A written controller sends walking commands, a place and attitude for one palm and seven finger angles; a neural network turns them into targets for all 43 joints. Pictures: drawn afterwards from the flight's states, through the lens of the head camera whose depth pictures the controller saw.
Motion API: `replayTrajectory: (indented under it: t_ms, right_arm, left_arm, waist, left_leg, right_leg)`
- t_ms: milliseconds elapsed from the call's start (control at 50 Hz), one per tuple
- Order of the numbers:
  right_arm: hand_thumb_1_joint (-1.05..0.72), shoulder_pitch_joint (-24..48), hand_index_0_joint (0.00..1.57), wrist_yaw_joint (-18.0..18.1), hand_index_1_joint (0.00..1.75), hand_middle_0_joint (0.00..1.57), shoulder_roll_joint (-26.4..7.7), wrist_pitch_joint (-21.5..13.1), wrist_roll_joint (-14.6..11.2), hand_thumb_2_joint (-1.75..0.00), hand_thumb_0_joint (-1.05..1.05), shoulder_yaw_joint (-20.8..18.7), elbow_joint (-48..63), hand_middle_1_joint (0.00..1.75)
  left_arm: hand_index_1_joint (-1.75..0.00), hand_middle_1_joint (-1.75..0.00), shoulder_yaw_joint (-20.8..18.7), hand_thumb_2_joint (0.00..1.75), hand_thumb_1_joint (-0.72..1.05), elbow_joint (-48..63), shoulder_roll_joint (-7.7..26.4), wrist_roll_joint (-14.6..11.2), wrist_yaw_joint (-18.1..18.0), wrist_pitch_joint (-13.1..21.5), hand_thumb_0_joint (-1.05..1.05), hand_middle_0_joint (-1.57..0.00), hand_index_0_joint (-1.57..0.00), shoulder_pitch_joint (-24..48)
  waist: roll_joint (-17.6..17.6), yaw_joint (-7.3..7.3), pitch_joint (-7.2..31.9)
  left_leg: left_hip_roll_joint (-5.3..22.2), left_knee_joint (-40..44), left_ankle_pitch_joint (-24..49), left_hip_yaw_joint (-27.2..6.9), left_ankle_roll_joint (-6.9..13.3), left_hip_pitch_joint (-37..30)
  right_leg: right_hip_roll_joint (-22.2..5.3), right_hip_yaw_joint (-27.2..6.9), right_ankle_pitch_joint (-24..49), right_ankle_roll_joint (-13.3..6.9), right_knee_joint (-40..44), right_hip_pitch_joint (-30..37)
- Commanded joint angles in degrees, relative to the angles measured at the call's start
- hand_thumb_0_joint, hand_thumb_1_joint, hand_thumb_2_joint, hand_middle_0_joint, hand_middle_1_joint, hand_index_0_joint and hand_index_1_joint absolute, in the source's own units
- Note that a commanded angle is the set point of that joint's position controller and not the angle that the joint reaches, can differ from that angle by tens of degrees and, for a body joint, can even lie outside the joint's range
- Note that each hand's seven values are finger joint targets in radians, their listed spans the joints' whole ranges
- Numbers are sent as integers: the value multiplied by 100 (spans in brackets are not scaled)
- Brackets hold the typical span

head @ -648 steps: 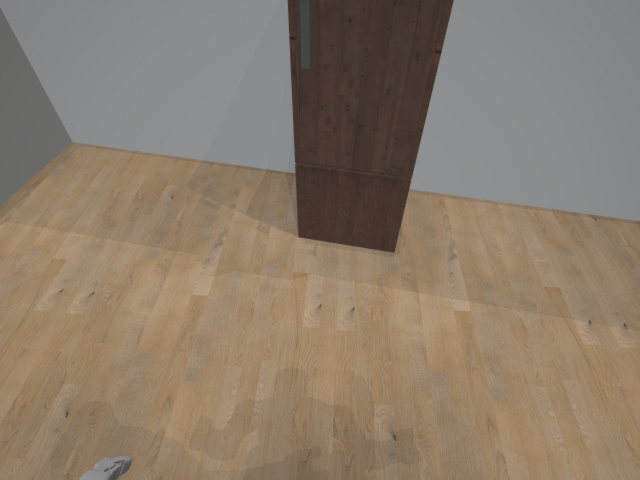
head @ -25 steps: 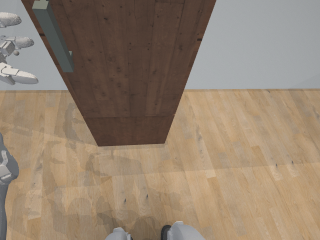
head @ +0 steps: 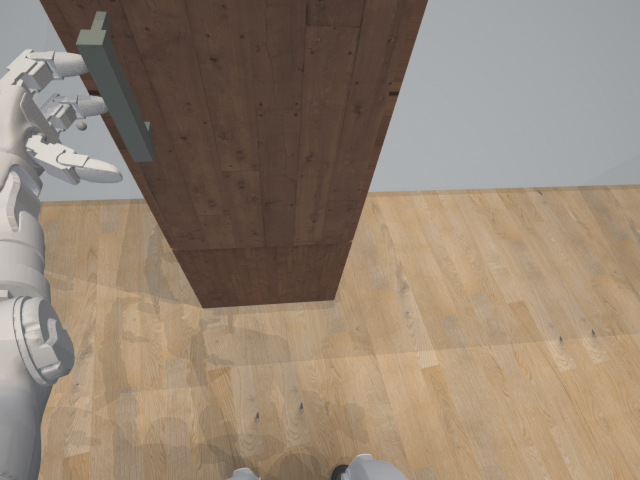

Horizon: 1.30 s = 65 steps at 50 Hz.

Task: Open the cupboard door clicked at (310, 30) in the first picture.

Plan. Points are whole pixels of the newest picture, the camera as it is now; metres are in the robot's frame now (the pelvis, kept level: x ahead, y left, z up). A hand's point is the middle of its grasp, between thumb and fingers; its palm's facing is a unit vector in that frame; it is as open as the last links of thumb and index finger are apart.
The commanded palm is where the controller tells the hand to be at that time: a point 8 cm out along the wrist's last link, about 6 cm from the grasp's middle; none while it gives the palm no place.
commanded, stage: slide the fingers in behind the handle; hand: left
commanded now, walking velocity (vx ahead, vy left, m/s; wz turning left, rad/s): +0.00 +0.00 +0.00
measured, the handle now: (125, 93) +0.56 +0.20 +0.12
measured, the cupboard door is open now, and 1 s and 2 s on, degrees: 0 0 0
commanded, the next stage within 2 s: close the thumb around the handle in 1.18 s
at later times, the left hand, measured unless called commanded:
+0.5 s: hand (119, 124) +0.50 +0.19 +0.13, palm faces +0.00 -1.00 +0.00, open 14.0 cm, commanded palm +0.47 +0.24 +0.12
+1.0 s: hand (138, 125) +0.51 +0.18 +0.12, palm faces +0.00 -1.00 -0.01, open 13.9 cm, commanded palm +0.48 +0.23 +0.12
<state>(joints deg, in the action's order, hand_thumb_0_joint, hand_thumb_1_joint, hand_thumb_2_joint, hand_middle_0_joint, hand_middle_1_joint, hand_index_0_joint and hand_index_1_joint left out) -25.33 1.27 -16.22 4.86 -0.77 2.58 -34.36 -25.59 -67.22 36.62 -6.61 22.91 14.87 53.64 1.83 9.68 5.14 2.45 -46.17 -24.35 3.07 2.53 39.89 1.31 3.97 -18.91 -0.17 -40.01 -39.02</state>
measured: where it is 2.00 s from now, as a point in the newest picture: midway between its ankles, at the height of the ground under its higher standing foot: outside the picture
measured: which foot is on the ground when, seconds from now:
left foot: down 0.00-1.00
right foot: down 0.00-1.00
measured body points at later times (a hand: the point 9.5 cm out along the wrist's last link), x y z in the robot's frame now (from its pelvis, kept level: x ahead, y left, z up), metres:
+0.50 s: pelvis -0.01 -0.01 +0.00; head +0.09 +0.00 +0.44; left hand +0.49 +0.25 +0.13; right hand -0.01 -0.28 -0.11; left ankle -0.03 +0.08 -0.71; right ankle -0.01 -0.12 -0.71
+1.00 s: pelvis -0.01 -0.02 +0.00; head +0.10 -0.01 +0.44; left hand +0.50 +0.23 +0.12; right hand -0.02 -0.29 -0.11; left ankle -0.03 +0.08 -0.71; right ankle -0.01 -0.12 -0.71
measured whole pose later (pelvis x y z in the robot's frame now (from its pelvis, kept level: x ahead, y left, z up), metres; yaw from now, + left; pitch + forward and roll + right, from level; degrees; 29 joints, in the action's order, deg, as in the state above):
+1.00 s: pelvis -0.01 -0.02 +0.00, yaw +0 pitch +17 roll -2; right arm -24.6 1.2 -16.5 1.4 -0.5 2.2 -35.5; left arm -23.1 -71.1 32.0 -4.3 15.6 17.0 57.9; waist 1.7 10.3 4.0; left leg 2.4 -46.0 -23.1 2.8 1.5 40.1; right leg 1.3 4.1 -18.9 -1.4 -41.8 -40.2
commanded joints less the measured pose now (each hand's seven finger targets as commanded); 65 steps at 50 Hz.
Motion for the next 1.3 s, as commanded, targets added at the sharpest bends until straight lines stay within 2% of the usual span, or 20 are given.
replayTrajectory:
  t_ms: [0,140,220,260,320,340,400,460,540,620,760,820,860,940,960,1020,1100,1200,1240,1280]
  right_arm:
    - [-90,-847,20,76,30,20,-1093,-81,6,-90,0,-394,269,30]
    - [-90,-858,20,86,30,20,-1040,-202,39,-90,0,-384,169,30]
    - [-90,-858,20,96,30,20,-1059,-245,34,-90,0,-378,124,30]
    - [-90,-822,20,99,30,20,-1051,-267,23,-90,0,-360,125,30]
    - [-90,-877,20,104,30,20,-1068,-307,47,-90,0,-381,154,30]
    - [-90,-834,20,87,30,20,-1029,-313,48,-90,0,-376,183,30]
    - [-90,-845,20,42,30,20,-1006,-341,63,-90,0,-391,173,30]
    - [-90,-839,20,63,30,20,-1030,-299,25,-90,0,-380,208,30]
    - [-90,-805,20,53,30,20,-989,-310,17,-90,0,-391,264,30]
    - [-90,-843,20,55,30,20,-991,-342,22,-90,0,-405,212,30]
    - [-90,-870,20,56,30,20,-971,-437,38,-90,0,-400,87,30]
    - [-90,-932,20,65,30,20,-1013,-442,56,-90,0,-394,81,30]
    - [-90,-892,20,61,30,20,-981,-449,48,-90,0,-372,88,30]
    - [-90,-895,20,56,30,20,-998,-431,55,-90,0,-388,155,30]
    - [-90,-911,20,50,30,20,-995,-423,46,-90,0,-383,171,30]
    - [-90,-906,20,63,30,20,-1016,-400,46,-90,0,-403,203,30]
    - [-90,-891,20,42,30,20,-981,-386,42,-90,0,-422,148,30]
    - [-90,-892,20,10,30,20,-975,-363,52,-90,0,-447,99,30]
    - [-90,-915,20,10,30,20,-995,-361,58,-90,0,-454,109,30]
    - [-90,-855,20,9,30,20,-972,-347,48,-90,0,-433,117,30]
  left_arm:
    - [-120,-120,-71,30,-50,1043,1489,-168,-44,295,0,-30,-30,2605]
    - [-120,-120,173,30,-50,1201,1163,-83,-226,492,0,-30,-30,3008]
    - [-120,-120,168,30,-50,860,1069,-145,-255,475,0,-30,-30,2975]
    - [-120,-120,269,30,-50,805,1054,-61,-289,413,0,-30,-30,3157]
    - [-120,-120,-45,30,-50,1038,1408,-11,-426,493,0,-30,-30,3121]
    - [-120,-120,1,30,-50,1129,1355,16,-454,529,0,-30,-30,3120]
    - [-120,-120,48,30,-50,1254,1182,-16,-502,609,0,-30,-30,3059]
    - [-120,-120,-56,30,-50,849,1301,-39,-495,495,0,-30,-30,2786]
    - [-120,-120,132,30,-50,1115,1101,25,-513,471,0,-30,-30,2806]
    - [-120,-120,198,30,-50,1097,887,-72,-566,527,0,-30,-30,2927]
    - [-120,-120,325,30,-50,942,764,33,-701,546,0,-30,-30,3269]
    - [-120,-120,-19,30,-50,843,1193,60,-775,592,0,-30,-30,3179]
    - [-120,-120,143,30,-50,838,1056,106,-780,577,0,-30,-30,3291]
    - [-120,-120,-13,30,-50,914,1244,142,-760,622,0,-30,-30,3058]
    - [-120,-120,18,30,-50,863,1185,113,-741,598,0,-30,-30,2992]
    - [-120,-120,8,30,-50,973,1144,38,-671,597,0,-30,-30,2969]
    - [-120,-120,335,30,-50,1187,718,-5,-613,589,0,-30,-30,3018]
    - [-120,-120,340,30,-50,1099,526,-109,-648,514,0,-30,-30,2786]
    - [-120,-120,88,30,-50,1152,816,-88,-704,534,0,-30,-30,2727]
    - [-121,-121,213,32,-44,1017,684,-56,-742,490,0,-30,-30,2716]
  waist:
    - [473,59,2212]
    - [864,99,2421]
    - [390,156,2247]
    - [563,181,2146]
    - [550,50,2508]
    - [797,20,2647]
    - [667,6,2711]
    - [163,14,2356]
    - [592,-15,2500]
    - [257,80,2265]
    - [497,159,2312]
    - [274,90,2431]
    - [510,122,2446]
    - [584,13,2668]
    - [349,34,2606]
    - [370,22,2625]
    - [666,67,2555]
    - [472,50,2443]
    - [334,-45,2536]
    - [243,14,2261]
  left_leg:
    - [-27,349,3048,-569,-59,-1817]
    - [-27,312,3125,-663,-112,-2175]
    - [-73,325,2674,-613,-44,-1819]
    - [-100,376,2432,-606,-51,-1679]
    - [-105,317,2634,-610,-43,-1774]
    - [-112,309,2714,-571,-64,-1878]
    - [-105,282,2851,-560,-70,-1914]
    - [-140,367,2460,-456,-6,-1342]
    - [-155,375,2603,-431,-16,-1585]
    - [-143,406,2350,-455,7,-1545]
    - [-170,377,2191,-476,-10,-1577]
    - [-173,337,2297,-474,10,-1434]
    - [-180,348,2302,-454,-11,-1464]
    - [-170,301,2611,-448,-29,-1586]
    - [-171,325,2546,-446,-16,-1483]
    - [-173,324,2605,-430,-1,-1536]
    - [-122,346,2885,-488,-54,-1895]
    - [-109,369,2887,-494,-56,-1931]
    - [-107,376,3022,-522,-59,-1868]
    - [-126,394,2731,-451,-34,-1663]
  right_leg:
    - [199,-136,2195,-71,157,906]
    - [178,-144,1986,-95,112,626]
    - [175,-170,1943,-97,140,804]
    - [145,-182,1827,-85,136,766]
    - [140,-213,1983,-102,82,956]
    - [139,-234,2053,-93,73,957]
    - [159,-222,2215,-90,55,1057]
    - [149,-276,2291,-65,105,1384]
    - [130,-285,2328,-78,117,1297]
    - [158,-267,2109,-80,187,1203]
    - [128,-297,1923,-73,175,1012]
    - [133,-327,2102,-74,123,1232]
    - [118,-337,2124,-63,111,1168]
    - [130,-320,2345,-75,49,1259]
    - [136,-309,2349,-60,70,1329]
    - [147,-311,2436,-84,78,1384]
    - [159,-245,2377,-82,102,1063]
    - [168,-209,2317,-82,152,1028]
    - [167,-195,2418,-95,92,1181]
    - [151,-223,2336,-74,143,1143]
